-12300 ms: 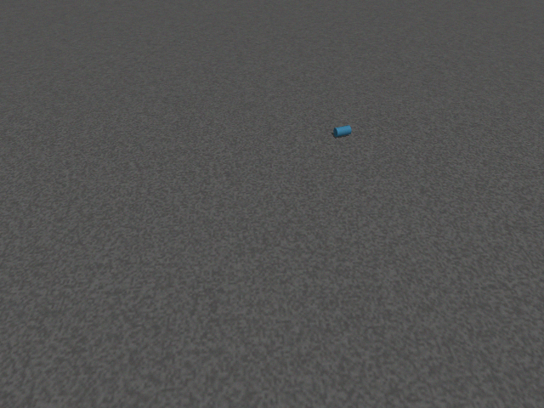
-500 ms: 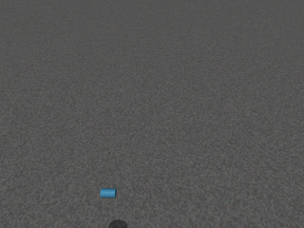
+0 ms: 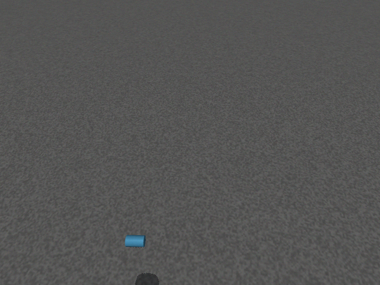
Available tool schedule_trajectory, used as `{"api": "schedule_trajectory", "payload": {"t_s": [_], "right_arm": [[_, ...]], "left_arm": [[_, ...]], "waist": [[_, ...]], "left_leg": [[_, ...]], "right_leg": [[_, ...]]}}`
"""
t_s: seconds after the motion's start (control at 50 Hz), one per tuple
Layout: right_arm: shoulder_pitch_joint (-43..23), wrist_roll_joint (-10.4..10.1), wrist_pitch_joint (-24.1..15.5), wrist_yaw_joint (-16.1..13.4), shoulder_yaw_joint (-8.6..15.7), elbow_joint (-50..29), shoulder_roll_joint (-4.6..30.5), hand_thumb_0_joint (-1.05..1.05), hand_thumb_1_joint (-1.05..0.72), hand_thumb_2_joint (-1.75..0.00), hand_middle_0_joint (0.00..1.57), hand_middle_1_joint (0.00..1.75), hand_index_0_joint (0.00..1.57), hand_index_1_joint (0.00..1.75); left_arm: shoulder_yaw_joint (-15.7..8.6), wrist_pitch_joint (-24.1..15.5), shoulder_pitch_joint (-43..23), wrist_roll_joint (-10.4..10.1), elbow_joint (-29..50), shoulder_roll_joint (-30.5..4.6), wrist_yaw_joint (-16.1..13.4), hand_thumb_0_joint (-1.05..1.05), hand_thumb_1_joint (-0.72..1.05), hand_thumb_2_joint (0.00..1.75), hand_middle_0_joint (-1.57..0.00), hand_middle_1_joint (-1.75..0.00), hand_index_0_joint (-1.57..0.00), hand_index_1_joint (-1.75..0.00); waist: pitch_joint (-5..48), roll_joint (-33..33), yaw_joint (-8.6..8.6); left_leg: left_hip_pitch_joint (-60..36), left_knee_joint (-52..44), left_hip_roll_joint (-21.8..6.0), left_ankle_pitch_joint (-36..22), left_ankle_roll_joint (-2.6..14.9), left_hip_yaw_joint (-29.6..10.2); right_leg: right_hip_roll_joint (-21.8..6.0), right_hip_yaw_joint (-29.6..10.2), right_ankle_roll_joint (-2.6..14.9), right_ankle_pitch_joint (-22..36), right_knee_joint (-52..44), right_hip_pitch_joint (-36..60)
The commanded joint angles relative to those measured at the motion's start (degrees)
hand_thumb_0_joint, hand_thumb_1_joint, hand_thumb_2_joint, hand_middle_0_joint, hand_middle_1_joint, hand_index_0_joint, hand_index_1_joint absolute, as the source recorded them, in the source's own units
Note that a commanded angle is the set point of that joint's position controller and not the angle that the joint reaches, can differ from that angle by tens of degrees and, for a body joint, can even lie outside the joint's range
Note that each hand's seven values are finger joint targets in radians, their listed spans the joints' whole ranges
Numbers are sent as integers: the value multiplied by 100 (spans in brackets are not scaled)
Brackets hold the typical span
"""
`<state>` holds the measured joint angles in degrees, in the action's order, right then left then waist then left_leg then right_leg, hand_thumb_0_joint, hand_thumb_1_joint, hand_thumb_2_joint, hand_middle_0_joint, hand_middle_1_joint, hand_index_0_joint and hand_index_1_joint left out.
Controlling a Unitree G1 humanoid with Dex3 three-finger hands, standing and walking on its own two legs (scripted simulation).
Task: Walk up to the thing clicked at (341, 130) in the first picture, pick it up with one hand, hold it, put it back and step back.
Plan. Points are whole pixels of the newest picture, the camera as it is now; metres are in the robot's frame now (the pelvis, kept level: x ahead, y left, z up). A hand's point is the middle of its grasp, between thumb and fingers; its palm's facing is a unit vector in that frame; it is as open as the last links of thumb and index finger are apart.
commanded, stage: stand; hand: left
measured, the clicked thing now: (135, 240) +0.48 +0.30 -0.76
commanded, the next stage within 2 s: walk up in 0.22 s
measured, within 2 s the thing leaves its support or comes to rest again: neither
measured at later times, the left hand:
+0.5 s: hand out of the picture +0.03 +0.37 -0.15, palm faces +0.03 -0.87 -0.49, open 7.4 cm
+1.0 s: hand out of the picture +0.12 +0.37 -0.18, palm faces -0.02 -0.94 -0.35, open 7.4 cm
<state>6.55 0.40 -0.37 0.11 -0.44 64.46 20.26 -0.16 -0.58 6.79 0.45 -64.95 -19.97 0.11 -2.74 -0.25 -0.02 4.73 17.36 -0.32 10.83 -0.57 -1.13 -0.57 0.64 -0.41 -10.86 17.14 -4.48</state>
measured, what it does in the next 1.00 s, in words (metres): steps to the left: left foot, then right foot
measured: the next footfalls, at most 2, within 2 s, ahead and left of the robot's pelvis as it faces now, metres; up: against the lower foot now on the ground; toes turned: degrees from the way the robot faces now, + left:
left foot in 0.52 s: +0.07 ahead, +0.22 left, +0.00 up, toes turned -2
right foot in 0.78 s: +0.10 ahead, -0.06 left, +0.00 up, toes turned +0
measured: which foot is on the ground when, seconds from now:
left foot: down 0.00-0.24, up 0.26-0.50, down 0.52-1.00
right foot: down 0.00-0.52, up 0.54-0.76, down 0.78-1.00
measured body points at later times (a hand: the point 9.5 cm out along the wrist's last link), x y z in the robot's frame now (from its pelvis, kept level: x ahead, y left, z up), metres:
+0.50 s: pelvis +0.01 +0.07 -0.02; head +0.04 +0.06 +0.43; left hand +0.03 +0.42 -0.12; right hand +0.10 -0.27 -0.14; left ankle +0.06 +0.24 -0.74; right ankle -0.02 -0.12 -0.75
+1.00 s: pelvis +0.04 +0.11 -0.03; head +0.09 +0.12 +0.42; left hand +0.12 +0.42 -0.16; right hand +0.14 -0.21 -0.14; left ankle +0.04 +0.23 -0.75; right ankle +0.04 -0.01 -0.74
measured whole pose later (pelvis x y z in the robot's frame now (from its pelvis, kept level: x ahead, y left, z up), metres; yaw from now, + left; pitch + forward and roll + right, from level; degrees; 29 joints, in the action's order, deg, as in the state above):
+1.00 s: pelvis +0.04 +0.11 -0.03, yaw +0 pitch -2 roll +1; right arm 9.5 0.4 -1.4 -1.6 2.9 52.4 21.8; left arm -2.6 2.4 10.4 1.2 -51.7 -21.5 1.1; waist -7.4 1.7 -1.0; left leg 14.9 37.1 0.4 19.6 0.7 0.2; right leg -0.2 -0.3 1.2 -23.2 42.2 -17.4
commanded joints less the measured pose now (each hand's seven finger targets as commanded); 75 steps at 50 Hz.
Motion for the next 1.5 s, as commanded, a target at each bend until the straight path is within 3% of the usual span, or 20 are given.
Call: {"api": "schedule_trajectory", "payload": {"t_s": [0.0,0.18,0.24,0.28,0.48,0.52,0.54,0.74,0.8,0.84,0.92,0.94,0.96,0.98,1.12,1.18,1.22,1.24,1.36,1.48], "right_arm": [[-181,-2,-139,-85,225,-314,1236,0,-90,-90,20,30,20,30],[-225,-3,-135,-75,241,-338,1238,0,-90,-90,20,30,20,30],[-440,439,294,237,603,-1216,1325,0,-90,-90,20,30,20,30],[-55,397,400,355,703,-1367,1351,0,-90,-90,20,30,20,30],[1154,204,183,280,974,-1155,1360,0,-90,-90,20,30,20,30],[970,217,32,150,984,-1492,2065,0,-90,-90,20,30,20,30],[584,110,20,136,978,-1539,2237,0,-90,-90,20,30,20,30],[83,-22,-15,-120,751,-1696,1669,0,-90,-90,20,30,20,30],[167,-136,40,-216,666,-1672,1246,0,-90,-90,20,30,20,30],[359,-96,7,-225,663,-1573,1266,0,-90,-90,20,30,20,30],[1022,-15,-253,-268,634,-1339,1320,0,-90,-90,20,30,20,30],[1034,100,-316,-292,722,-1403,1694,0,-90,-90,20,30,20,30],[760,96,-343,-284,719,-1486,1846,0,-90,-90,20,30,20,30],[773,59,-362,-276,768,-1491,1907,0,-90,-90,20,30,20,30],[304,55,-241,-250,590,-1685,1656,0,-90,-90,20,30,20,30],[223,-93,-102,-172,480,-1742,1363,0,-90,-90,20,30,20,30],[302,-122,5,-180,449,-1615,1202,0,-90,-90,20,30,20,30],[333,-75,27,-160,477,-1484,1261,0,-90,-90,20,30,20,30],[305,32,-190,-105,458,-1156,1509,0,-90,-90,20,30,20,30],[10,-22,-154,-32,314,-773,1319,0,-90,-90,20,30,20,30]], "left_arm": [[-206,-124,-127,9,346,-1243,-87,0,90,90,-20,-30,-20,-30],[-195,-142,-116,13,359,-1224,-88,0,90,90,-20,-30,-20,-30],[-802,-308,1320,111,404,-2427,-432,0,90,90,-20,-30,-20,-30],[-805,-362,736,116,852,-2216,-484,0,90,90,-20,-30,-20,-30],[-501,-172,329,138,1582,-1404,-156,0,90,90,-20,-30,-20,-30],[-367,-28,887,-13,1498,-1015,-186,0,90,90,-20,-30,-20,-30],[-454,4,767,-31,1374,-1453,-200,0,90,90,-20,-30,-20,-30],[-659,80,1334,160,1094,-1441,-39,0,90,90,-20,-30,-20,-30],[-735,55,367,172,1560,-2019,28,0,90,90,-20,-30,-20,-30],[-632,59,247,165,1758,-1685,40,0,90,90,-20,-30,-20,-30],[-540,122,161,77,1870,-1422,24,0,90,90,-20,-30,-20,-30],[-484,133,199,20,1987,-1198,22,0,90,90,-20,-30,-20,-30],[-467,220,399,11,1904,-1085,-3,0,90,90,-20,-30,-20,-30],[-523,265,345,29,1834,-1292,-38,0,90,90,-20,-30,-20,-30],[-521,117,268,-20,1635,-1166,39,0,90,90,-20,-30,-20,-30],[-603,-23,434,37,1413,-1503,-29,0,90,90,-20,-30,-20,-30],[-589,-84,-46,-20,1519,-1923,-29,0,90,90,-20,-30,-20,-30],[-535,-96,-291,16,1572,-1773,-18,0,90,90,-20,-30,-20,-30],[-363,-21,-351,-102,1384,-1219,-13,0,90,90,-20,-30,-20,-30],[-371,-85,-646,-98,949,-1350,7,0,90,90,-20,-30,-20,-30]], "waist": [[423,47,-4],[459,47,4],[26,208,-546],[-141,210,-196],[360,289,358],[551,-1213,246],[269,-969,175],[275,-781,-297],[-125,1014,7],[-93,876,30],[625,623,259],[776,-193,183],[604,-685,9],[571,-638,113],[469,-1153,-22],[653,-358,-172],[678,674,-22],[429,671,74],[578,302,-42],[320,32,6]], "left_leg": [[-84,-179,-716,-1256,170,-471],[-105,-157,-736,-1236,189,-475],[2511,3096,-133,1992,197,-364],[2822,4113,-460,1708,168,-997],[-458,876,28,-286,89,351],[562,-388,-1884,1119,990,-2772],[1410,-514,-1990,2114,1335,-2961],[1285,1302,-1537,-1230,921,-1200],[1278,3053,144,1732,198,301],[1114,3341,130,2220,291,-26],[271,835,-532,-722,475,-474],[-240,667,-1349,-2125,764,-1711],[-373,778,-2133,-3128,1387,-2454],[-146,836,-2259,-3210,1695,-2437],[243,1491,-1147,-3362,951,-609],[1386,2102,-658,-1584,355,-243],[984,2873,-95,1828,104,-15],[859,3043,-119,2188,115,-155],[439,494,-897,-663,451,-1061],[567,436,-490,-202,212,-417]], "right_leg": [[-719,-514,150,1161,-182,3],[-727,-515,139,1160,-214,43],[-2488,-2500,1422,-283,-485,890],[-2585,-2254,1662,-176,-395,344],[-676,233,524,-143,2175,-1667],[228,-397,198,-2588,3606,-1849],[44,-725,262,-2575,4083,-1436],[-10,-99,324,-782,1324,-451],[-1574,-2103,1434,175,228,-1500],[-1557,-1862,1597,1183,555,-1586],[-739,-768,661,2347,2242,-939],[-228,-525,364,1423,2893,-1499],[121,-388,217,-1936,3118,-2102],[-10,-717,199,-2408,3620,-1932],[69,-34,231,-1224,2051,-1099],[-300,-582,476,1328,1044,336],[-1941,-2338,1485,1098,471,-865],[-1855,-2307,1499,942,509,-1185],[-514,-709,323,805,1406,-859],[-715,-880,379,347,517,-474]]}}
